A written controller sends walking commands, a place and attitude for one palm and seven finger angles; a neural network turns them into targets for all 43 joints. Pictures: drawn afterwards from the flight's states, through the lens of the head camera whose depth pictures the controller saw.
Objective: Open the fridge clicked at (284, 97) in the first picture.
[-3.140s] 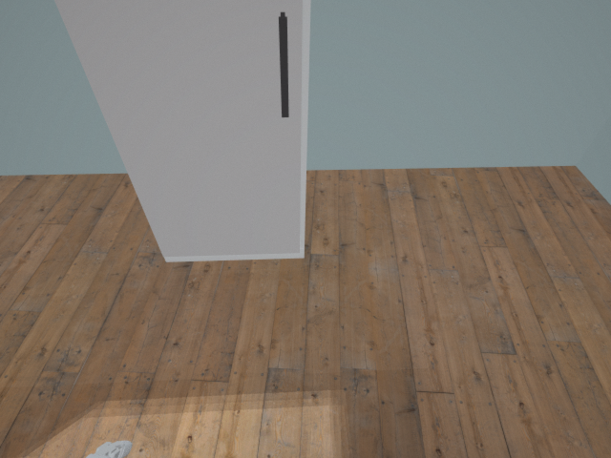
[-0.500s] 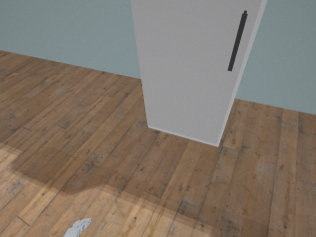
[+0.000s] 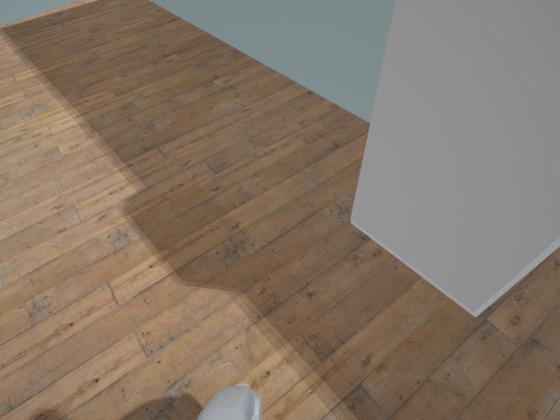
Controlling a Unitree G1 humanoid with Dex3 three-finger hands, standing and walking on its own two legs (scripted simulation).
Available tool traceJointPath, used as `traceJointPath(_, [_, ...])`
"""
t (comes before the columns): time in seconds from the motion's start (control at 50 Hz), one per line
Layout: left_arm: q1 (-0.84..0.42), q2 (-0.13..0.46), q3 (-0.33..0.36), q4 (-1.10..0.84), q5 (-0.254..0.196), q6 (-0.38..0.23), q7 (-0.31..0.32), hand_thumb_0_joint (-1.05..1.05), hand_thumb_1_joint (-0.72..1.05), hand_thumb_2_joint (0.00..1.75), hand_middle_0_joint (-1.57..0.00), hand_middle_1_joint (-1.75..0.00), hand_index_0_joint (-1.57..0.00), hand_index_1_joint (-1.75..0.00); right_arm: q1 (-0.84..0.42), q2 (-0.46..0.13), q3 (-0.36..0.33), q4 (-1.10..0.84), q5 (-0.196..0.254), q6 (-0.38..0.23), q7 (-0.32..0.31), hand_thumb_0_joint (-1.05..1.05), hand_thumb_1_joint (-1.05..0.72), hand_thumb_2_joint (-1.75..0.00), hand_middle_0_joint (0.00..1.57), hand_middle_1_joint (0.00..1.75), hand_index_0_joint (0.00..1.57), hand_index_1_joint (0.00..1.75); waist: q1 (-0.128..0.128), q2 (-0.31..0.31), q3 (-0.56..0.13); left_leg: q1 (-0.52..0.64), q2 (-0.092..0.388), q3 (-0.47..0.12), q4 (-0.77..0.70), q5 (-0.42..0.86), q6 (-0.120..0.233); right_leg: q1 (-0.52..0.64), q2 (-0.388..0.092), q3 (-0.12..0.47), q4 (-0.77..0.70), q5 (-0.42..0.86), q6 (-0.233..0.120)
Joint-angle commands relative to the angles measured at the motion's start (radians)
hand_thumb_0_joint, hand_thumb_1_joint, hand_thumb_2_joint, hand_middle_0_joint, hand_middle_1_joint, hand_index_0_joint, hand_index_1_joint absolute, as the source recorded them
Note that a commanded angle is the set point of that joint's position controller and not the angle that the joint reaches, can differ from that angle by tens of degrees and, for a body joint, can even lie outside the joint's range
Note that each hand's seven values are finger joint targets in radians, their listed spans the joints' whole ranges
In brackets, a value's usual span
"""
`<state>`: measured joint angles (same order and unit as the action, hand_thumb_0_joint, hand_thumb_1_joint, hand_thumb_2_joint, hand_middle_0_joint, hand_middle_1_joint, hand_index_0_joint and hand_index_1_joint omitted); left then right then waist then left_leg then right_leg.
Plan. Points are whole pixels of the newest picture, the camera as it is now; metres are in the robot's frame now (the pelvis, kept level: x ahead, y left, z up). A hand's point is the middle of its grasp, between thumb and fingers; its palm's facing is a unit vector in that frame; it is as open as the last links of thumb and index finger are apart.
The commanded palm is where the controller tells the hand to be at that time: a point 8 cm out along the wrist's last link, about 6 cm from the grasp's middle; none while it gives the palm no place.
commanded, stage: walk to a spot facing it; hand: right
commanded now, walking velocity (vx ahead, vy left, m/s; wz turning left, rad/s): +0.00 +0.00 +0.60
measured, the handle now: out of the picture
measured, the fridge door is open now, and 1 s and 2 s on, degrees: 0 0 0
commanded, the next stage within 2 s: none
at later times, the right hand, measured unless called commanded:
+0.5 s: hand (426, 405) +0.19 -0.21 -0.17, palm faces -0.20 +0.95 -0.23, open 7.4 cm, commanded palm none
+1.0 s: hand (384, 347) +0.27 -0.14 -0.15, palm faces -0.58 +0.77 -0.27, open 7.4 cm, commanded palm none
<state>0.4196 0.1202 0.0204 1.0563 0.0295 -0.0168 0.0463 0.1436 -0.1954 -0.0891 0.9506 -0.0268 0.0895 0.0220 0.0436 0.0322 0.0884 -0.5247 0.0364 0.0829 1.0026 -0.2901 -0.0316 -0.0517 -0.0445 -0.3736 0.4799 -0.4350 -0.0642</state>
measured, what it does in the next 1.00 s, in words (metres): steps on the spot, turning left: left foot, then right foot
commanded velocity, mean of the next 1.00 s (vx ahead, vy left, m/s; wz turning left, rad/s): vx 0.00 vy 0.00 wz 0.60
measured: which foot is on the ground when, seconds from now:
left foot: up 0.00-0.10, down 0.12-0.54, up 0.56-0.98, down 1.00-1.00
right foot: down 0.00-0.12, up 0.14-0.50, down 0.52-1.00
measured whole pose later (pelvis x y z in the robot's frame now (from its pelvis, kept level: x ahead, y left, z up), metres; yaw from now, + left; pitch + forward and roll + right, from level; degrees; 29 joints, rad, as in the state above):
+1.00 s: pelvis +0.06 -0.03 -0.01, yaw +38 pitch +1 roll -1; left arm 0.27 0.23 0.07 0.94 0.03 0.03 0.00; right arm 0.18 -0.23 -0.09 0.89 -0.02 0.06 0.03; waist 0.04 -0.03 0.07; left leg -0.28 0.05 0.09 0.62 -0.34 -0.02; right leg -0.30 -0.22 -0.35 0.63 -0.29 0.04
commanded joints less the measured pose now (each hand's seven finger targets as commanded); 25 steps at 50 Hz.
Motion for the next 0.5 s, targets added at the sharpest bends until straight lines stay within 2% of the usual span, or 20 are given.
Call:
traceJointPath(0.0, [0.065, 0.19, 0.056, -0.035, -0.002, -0.012, 0.004, 0.0, 0.9, 0.9, -0.2, -0.3, -0.2, -0.3, -0.066, -0.04, 0.003, -0.109, -0.003, -0.047, -0.004, 0.0, -0.9, -0.9, 0.2, 0.3, 0.2, 0.3, -0.007, -0.167, -0.051, -0.049, -0.021, 0.065, -0.196, -0.095, 0.031, 0.181, -0.323, 0.14, -0.001, 1.143, -0.033])
traceJointPath(0.04, [0.064, 0.211, 0.065, -0.046, -0.009, -0.008, -0.007, 0.0, 0.9, 0.9, -0.2, -0.3, -0.2, -0.3, -0.005, -0.067, -0.003, -0.102, -0.004, -0.067, -0.012, 0.0, -0.9, -0.9, 0.2, 0.3, 0.2, 0.3, -0.035, -0.193, -0.113, 0.106, -0.056, 0.081, -0.316, -0.086, 0.054, 0.142, -0.329, 0.119, 0.131, 1.263, -0.012])
traceJointPath(0.06, [0.04, 0.22, 0.065, -0.063, -0.015, -0.007, -0.014, 0.0, 0.9, 0.9, -0.2, -0.3, -0.2, -0.3, 0.075, -0.09, -0.012, -0.086, -0.005, -0.081, -0.015, 0.0, -0.9, -0.9, 0.2, 0.3, 0.2, 0.3, -0.083, -0.173, -0.149, 0.254, -0.052, 0.063, -0.408, 0.001, 0.069, 0.055, -0.325, 0.109, 0.259, 1.217, 0.017])
traceJointPath(0.08, [-0.002, 0.219, 0.065, -0.091, -0.029, -0.007, -0.024, 0.0, 0.9, 0.9, -0.2, -0.3, -0.2, -0.3, 0.21, -0.141, -0.025, -0.05, -0.008, -0.097, -0.021, 0.0, -0.9, -0.9, 0.2, 0.3, 0.2, 0.3, -0.154, -0.088, -0.234, 0.503, 0.04, -0.049, -0.525, 0.245, 0.12, -0.121, -0.296, 0.081, 0.511, 0.999, 0.064])
traceJointPath(0.1, [-0.033, 0.152, 0.053, -0.149, -0.037, -0.006, -0.028, 0.0, 0.9, 0.9, -0.2, -0.3, -0.2, -0.3, 0.303, -0.247, -0.043, -0.028, -0.001, -0.108, -0.038, 0.0, -0.9, -0.9, 0.2, 0.3, 0.2, 0.3, -0.169, 0.164, -0.317, 0.776, 0.337, -0.514, -0.515, 0.885, 0.281, -0.49, -0.078, 0.089, 0.809, -0.03, 0.148])
traceJointPath(0.12, [-0.128, 0.151, 0.054, -0.186, -0.031, -0.002, -0.014, 0.0, 0.9, 0.9, -0.2, -0.3, -0.2, -0.3, 0.308, -0.284, -0.05, -0.015, 0.024, -0.097, -0.051, 0.0, -0.9, -0.9, 0.2, 0.3, 0.2, 0.3, -0.178, 0.139, -0.327, 0.751, 0.394, -0.535, -0.51, 1.106, 0.364, -0.548, -0.046, 0.268, 0.922, -0.231, 0.138])
traceJointPath(0.14, [-0.175, 0.149, 0.057, -0.201, -0.027, 0.008, -0.01, 0.0, 0.9, 0.9, -0.2, -0.3, -0.2, -0.3, 0.246, -0.237, -0.044, -0.031, 0.024, -0.087, -0.06, 0.0, -0.9, -0.9, 0.2, 0.3, 0.2, 0.3, -0.152, 0.032, -0.216, 0.652, 0.361, -0.435, -0.525, 0.991, 0.351, -0.571, -0.087, 0.337, 0.917, -0.153, 0.125])
traceJointPath(0.16, [-0.178, 0.124, 0.051, -0.204, -0.02, 0.013, -0.016, 0.0, 0.9, 0.9, -0.2, -0.3, -0.2, -0.3, 0.189, -0.217, -0.04, -0.057, 0.019, -0.088, -0.061, 0.0, -0.9, -0.9, 0.2, 0.3, 0.2, 0.3, -0.125, 0.053, -0.179, 0.587, 0.302, -0.402, -0.546, 0.847, 0.302, -0.585, -0.105, 0.358, 0.873, -0.082, 0.129])
traceJointPath(0.18, [-0.189, 0.134, 0.055, -0.192, -0.016, 0.022, -0.018, 0.0, 0.9, 0.9, -0.2, -0.3, -0.2, -0.3, 0.126, -0.197, -0.031, -0.068, 0.021, -0.089, -0.061, 0.0, -0.9, -0.9, 0.2, 0.3, 0.2, 0.3, -0.088, 0.01, -0.12, 0.476, 0.271, -0.36, -0.585, 0.738, 0.266, -0.551, -0.118, 0.368, 0.824, -0.042, 0.136])
traceJointPath(0.2, [-0.184, 0.129, 0.055, -0.181, -0.011, 0.033, -0.018, 0.0, 0.9, 0.9, -0.2, -0.3, -0.2, -0.3, 0.088, -0.175, -0.02, -0.078, 0.018, -0.092, -0.06, 0.0, -0.9, -0.9, 0.2, 0.3, 0.2, 0.3, -0.061, 0.012, -0.076, 0.358, 0.241, -0.326, -0.615, 0.696, 0.241, -0.501, -0.112, 0.364, 0.781, -0.013, 0.142])
traceJointPath(0.22, [-0.159, 0.123, 0.056, -0.173, -0.009, 0.043, -0.018, 0.0, 0.9, 0.9, -0.2, -0.3, -0.2, -0.3, 0.062, -0.171, -0.017, -0.089, 0.013, -0.096, -0.057, 0.0, -0.9, -0.9, 0.2, 0.3, 0.2, 0.3, -0.034, 0.009, -0.057, 0.292, 0.217, -0.298, -0.626, 0.678, 0.228, -0.473, -0.101, 0.36, 0.744, 0.003, 0.148])
traceJointPath(0.24, [-0.131, 0.122, 0.057, -0.165, -0.01, 0.045, -0.019, 0.0, 0.9, 0.9, -0.2, -0.3, -0.2, -0.3, 0.041, -0.173, -0.019, -0.092, 0.008, -0.099, -0.056, 0.0, -0.9, -0.9, 0.2, 0.3, 0.2, 0.3, -0.016, 0.005, -0.068, 0.269, 0.197, -0.273, -0.625, 0.645, 0.221, -0.446, -0.095, 0.356, 0.698, 0.016, 0.154])
traceJointPath(0.26, [-0.125, 0.119, 0.056, -0.163, -0.011, 0.048, -0.019, 0.0, 0.9, 0.9, -0.2, -0.3, -0.2, -0.3, 0.033, -0.18, -0.02, -0.096, 0.005, -0.099, -0.054, 0.0, -0.9, -0.9, 0.2, 0.3, 0.2, 0.3, -0.008, 0.027, -0.071, 0.236, 0.18, -0.259, -0.626, 0.606, 0.216, -0.428, -0.091, 0.347, 0.655, 0.032, 0.159])
traceJointPath(0.3, [-0.161, 0.124, 0.055, -0.18, -0.013, 0.047, -0.022, 0.0, 0.9, 0.9, -0.2, -0.3, -0.2, -0.3, 0.043, -0.188, -0.023, -0.099, 0.003, -0.096, -0.045, 0.0, -0.9, -0.9, 0.2, 0.3, 0.2, 0.3, -0.014, 0.071, -0.072, 0.221, 0.143, -0.272, -0.62, 0.556, 0.21, -0.416, -0.07, 0.334, 0.572, 0.065, 0.164])
traceJointPath(0.38, [-0.25, 0.14, 0.054, -0.23, -0.017, 0.033, -0.023, 0.0, 0.9, 0.9, -0.2, -0.3, -0.2, -0.3, 0.068, -0.206, -0.034, -0.109, -0.003, -0.084, -0.037, 0.0, -0.9, -0.9, 0.2, 0.3, 0.2, 0.3, -0.048, 0.15, -0.097, 0.238, 0.118, -0.341, -0.569, 0.531, 0.202, -0.366, -0.025, 0.315, 0.377, 0.063, 0.161])
traceJointPath(0.42, [-0.283, 0.152, 0.055, -0.251, -0.021, 0.026, -0.02, 0.0, 0.9, 0.9, -0.2, -0.3, -0.2, -0.3, 0.079, -0.218, -0.04, -0.117, -0.001, -0.078, -0.034, 0.0, -0.9, -0.9, 0.2, 0.3, 0.2, 0.3, -0.064, 0.161, -0.124, 0.272, 0.121, -0.387, -0.539, 0.562, 0.197, -0.334, 0.002, 0.31, 0.299, 0.049, 0.153])
traceJointPath(0.46, [-0.228, 0.167, 0.056, -0.246, -0.025, 0.016, -0.015, 0.0, 0.9, 0.9, -0.2, -0.3, -0.2, -0.3, 0.046, -0.222, -0.044, -0.128, 0.001, -0.071, -0.037, 0.0, -0.9, -0.9, 0.2, 0.3, 0.2, 0.3, -0.031, 0.16, -0.171, 0.28, 0.111, -0.397, -0.474, 0.552, 0.164, -0.238, 0.01, 0.303, 0.137, 0.115, 0.147])
traceJointPath(0.48, [-0.18, 0.187, 0.061, -0.23, -0.025, 0.01, -0.012, 0.0, 0.9, 0.9, -0.2, -0.3, -0.2, -0.3, 0.025, -0.209, -0.041, -0.137, 0.007, -0.065, -0.037, 0.0, -0.9, -0.9, 0.2, 0.3, 0.2, 0.3, -0.002, 0.121, -0.187, 0.215, 0.08, -0.381, -0.416, 0.484, 0.124, -0.11, -0.002, 0.31, -0.008, 0.224, 0.141])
